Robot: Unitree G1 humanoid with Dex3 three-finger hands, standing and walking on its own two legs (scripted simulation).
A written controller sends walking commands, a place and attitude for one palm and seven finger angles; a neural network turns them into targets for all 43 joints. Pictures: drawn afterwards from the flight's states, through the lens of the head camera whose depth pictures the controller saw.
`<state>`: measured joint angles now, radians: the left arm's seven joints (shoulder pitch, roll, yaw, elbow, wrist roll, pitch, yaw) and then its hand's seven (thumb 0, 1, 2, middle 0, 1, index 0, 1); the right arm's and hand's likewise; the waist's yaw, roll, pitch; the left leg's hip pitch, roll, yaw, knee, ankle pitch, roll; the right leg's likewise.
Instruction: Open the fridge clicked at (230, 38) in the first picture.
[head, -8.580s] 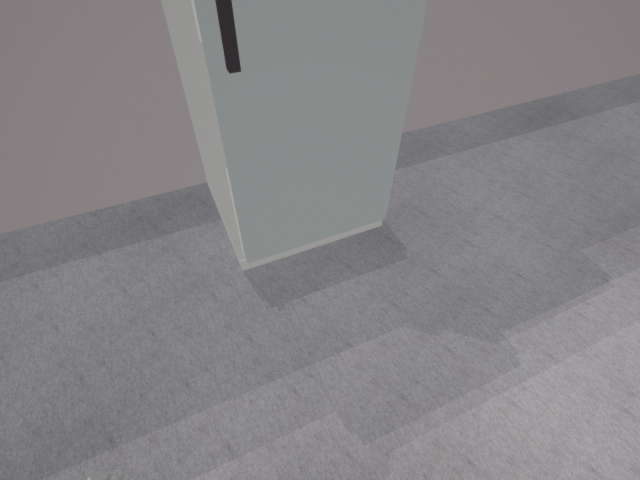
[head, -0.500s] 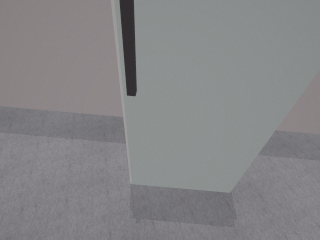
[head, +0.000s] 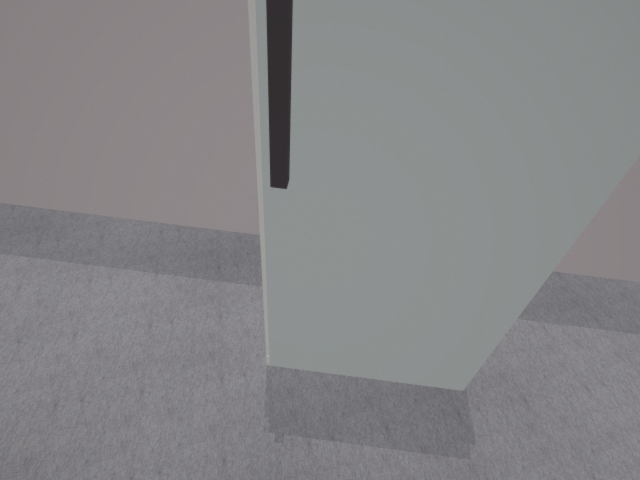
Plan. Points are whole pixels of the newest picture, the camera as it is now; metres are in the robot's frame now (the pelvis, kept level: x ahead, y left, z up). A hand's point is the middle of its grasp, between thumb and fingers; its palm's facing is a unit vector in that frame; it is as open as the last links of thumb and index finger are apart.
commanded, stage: come to a stop and stand still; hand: left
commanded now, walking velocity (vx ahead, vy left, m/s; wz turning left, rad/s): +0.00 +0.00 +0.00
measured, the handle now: (282, 87) +0.58 +0.11 +0.24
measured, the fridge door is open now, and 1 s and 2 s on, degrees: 0 0 0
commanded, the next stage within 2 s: look again from close up in 0.06 s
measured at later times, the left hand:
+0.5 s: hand out of the picture -0.04 +0.16 -0.18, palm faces +0.06 -0.99 -0.15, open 7.4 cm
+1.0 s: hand out of the picture -0.03 +0.16 -0.17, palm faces +0.05 -0.99 -0.16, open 7.4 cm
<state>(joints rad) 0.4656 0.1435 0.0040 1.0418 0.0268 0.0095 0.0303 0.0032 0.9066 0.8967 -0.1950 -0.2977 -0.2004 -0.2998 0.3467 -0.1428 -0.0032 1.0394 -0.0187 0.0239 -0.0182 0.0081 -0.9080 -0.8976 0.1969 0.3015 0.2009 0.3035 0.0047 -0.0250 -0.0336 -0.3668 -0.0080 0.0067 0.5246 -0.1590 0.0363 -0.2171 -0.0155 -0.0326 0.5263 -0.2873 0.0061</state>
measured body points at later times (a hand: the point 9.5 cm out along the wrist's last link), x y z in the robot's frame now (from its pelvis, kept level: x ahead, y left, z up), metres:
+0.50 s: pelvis +0.00 +0.00 +0.00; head -0.02 +0.02 +0.45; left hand -0.04 +0.21 -0.16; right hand -0.01 -0.21 -0.15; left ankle +0.10 +0.09 -0.73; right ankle +0.00 -0.14 -0.73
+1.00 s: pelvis +0.01 +0.00 +0.00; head +0.01 +0.02 +0.45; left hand -0.03 +0.21 -0.16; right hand +0.01 -0.22 -0.15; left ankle +0.10 +0.09 -0.73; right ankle +0.00 -0.14 -0.73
